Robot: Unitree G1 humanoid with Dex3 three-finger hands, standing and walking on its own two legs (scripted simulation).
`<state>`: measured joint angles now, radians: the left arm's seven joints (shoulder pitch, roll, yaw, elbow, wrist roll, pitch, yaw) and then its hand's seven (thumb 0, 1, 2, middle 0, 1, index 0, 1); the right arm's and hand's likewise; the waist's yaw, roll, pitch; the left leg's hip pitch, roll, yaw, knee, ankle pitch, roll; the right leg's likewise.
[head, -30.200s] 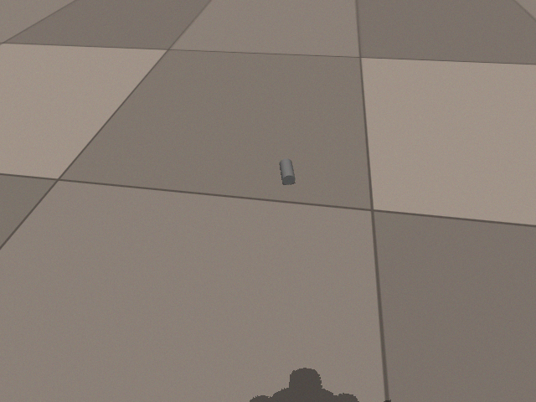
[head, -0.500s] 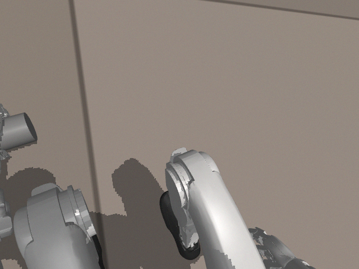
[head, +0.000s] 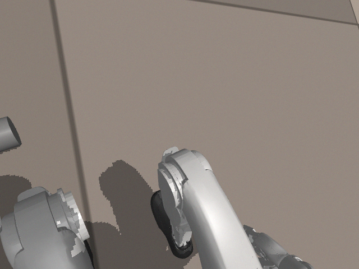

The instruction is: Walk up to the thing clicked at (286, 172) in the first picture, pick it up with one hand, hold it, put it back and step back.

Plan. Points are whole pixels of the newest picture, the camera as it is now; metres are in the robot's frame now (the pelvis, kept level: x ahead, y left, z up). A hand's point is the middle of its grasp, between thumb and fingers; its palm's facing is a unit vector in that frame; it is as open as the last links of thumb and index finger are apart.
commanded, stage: rest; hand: left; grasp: from above
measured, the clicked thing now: out of the picture +0.43 +0.32 -0.26
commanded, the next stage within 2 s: open in 0.20 s
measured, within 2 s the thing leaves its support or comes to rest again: neither
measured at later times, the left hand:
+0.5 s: hand out of the picture +0.42 +0.32 -0.24, palm faces -0.44 -0.17 -0.88, open 9.9 cm
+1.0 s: hand out of the picture +0.42 +0.32 -0.24, palm faces -0.43 -0.17 -0.89, open 13.3 cm
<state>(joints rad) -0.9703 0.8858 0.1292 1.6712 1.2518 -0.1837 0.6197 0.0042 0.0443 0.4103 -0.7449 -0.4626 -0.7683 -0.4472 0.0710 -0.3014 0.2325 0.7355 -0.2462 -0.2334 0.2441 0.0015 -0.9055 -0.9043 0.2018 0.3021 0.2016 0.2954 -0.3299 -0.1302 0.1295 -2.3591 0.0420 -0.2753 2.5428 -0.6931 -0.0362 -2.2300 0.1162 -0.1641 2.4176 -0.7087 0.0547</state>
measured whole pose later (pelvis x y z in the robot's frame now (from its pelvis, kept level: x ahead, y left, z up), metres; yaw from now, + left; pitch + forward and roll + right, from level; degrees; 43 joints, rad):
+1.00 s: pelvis -0.01 +0.00 +0.00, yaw -1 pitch +26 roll -13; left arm -1.00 0.95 0.11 1.73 1.22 -0.18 0.64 0.00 -0.36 0.86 -0.22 -0.87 -0.22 -0.87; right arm 0.06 -0.33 0.29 0.70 -0.26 -0.28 0.26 0.00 -0.89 -0.90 0.20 0.30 0.20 0.30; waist -0.35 -0.15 0.16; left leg -2.34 0.05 -0.30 2.54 -0.68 -0.03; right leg -2.21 0.13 -0.18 2.40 -0.69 0.06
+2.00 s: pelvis -0.01 -0.01 +0.07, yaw +7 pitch +32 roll -7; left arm -0.95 0.66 -0.06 1.29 1.10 -0.05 0.19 0.00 -0.50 1.00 -0.09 -0.99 -0.08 -0.99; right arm 0.14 -0.28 0.07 0.68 -0.09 -0.04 0.17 0.00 -0.90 -0.90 0.20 0.30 0.20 0.29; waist -0.19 0.02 -0.10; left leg -2.21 0.04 -0.15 2.27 -0.62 -0.02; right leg -2.11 0.07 -0.08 2.22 -0.68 0.03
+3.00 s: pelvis +0.01 -0.01 +0.21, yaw +11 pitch +30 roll -5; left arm -0.17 0.36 0.04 0.44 0.24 0.17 0.06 0.01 0.88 0.93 -0.22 -0.34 -0.22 -0.34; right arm 0.07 -0.27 -0.02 0.59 0.02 -0.05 0.01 0.01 -0.90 -0.90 0.20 0.30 0.20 0.29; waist -0.05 0.02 -0.19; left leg -1.74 0.03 -0.10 1.82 -0.61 -0.02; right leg -1.65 0.03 -0.05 1.79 -0.67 0.01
